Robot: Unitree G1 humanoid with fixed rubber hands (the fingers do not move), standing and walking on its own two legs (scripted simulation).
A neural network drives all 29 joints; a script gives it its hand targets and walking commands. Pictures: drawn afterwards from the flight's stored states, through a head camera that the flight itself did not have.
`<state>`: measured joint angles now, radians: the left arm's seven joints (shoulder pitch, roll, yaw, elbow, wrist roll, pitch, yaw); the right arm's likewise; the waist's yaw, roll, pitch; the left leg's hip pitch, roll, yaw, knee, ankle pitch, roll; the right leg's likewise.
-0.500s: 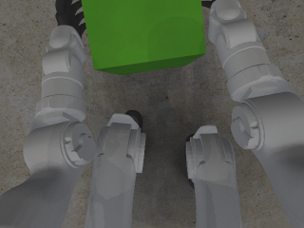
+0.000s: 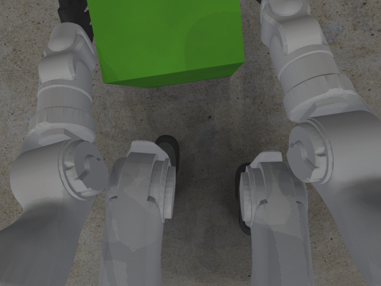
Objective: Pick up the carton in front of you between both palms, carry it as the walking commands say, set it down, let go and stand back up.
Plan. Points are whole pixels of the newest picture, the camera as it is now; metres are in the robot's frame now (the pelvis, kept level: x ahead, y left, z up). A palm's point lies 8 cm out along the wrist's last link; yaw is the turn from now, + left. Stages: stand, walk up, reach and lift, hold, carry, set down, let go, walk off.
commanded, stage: set down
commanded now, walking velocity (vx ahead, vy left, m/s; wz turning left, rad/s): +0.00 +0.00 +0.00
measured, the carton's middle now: (175, 25) +0.52 +0.11 -0.25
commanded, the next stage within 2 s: let go in 1.50 s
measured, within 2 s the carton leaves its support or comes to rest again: neither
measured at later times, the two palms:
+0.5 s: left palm (65, 31) +0.49 +0.28 -0.18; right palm out of the picture +0.58 -0.10 -0.18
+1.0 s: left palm out of the picture +0.50 +0.28 -0.02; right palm out of the picture +0.60 -0.09 -0.02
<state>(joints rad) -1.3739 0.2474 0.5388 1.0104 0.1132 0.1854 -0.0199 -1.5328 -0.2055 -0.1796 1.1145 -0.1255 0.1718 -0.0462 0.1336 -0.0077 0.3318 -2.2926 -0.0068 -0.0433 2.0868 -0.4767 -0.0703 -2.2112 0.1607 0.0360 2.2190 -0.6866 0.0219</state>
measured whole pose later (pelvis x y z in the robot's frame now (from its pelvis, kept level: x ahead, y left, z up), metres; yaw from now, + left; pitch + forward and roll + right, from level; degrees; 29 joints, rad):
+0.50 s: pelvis -0.01 +0.01 -0.01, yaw +0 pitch +37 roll +2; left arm -1.42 0.35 0.36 1.13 -0.17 0.02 0.08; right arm -1.59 -0.45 0.12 1.11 0.19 0.12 -0.07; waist 0.14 0.00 0.43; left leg -2.29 0.03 0.01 2.10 -0.45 -0.02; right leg -2.21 0.10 0.04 2.23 -0.66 0.03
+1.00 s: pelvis +0.00 +0.01 +0.09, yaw +0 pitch +46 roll +0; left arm -1.21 0.23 0.36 0.85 -0.10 0.16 0.11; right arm -1.43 -0.39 -0.09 1.06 0.05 0.20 -0.06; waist 0.16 -0.03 0.05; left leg -2.16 -0.01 -0.02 1.78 -0.42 -0.02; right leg -2.07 0.07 0.02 1.88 -0.61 0.01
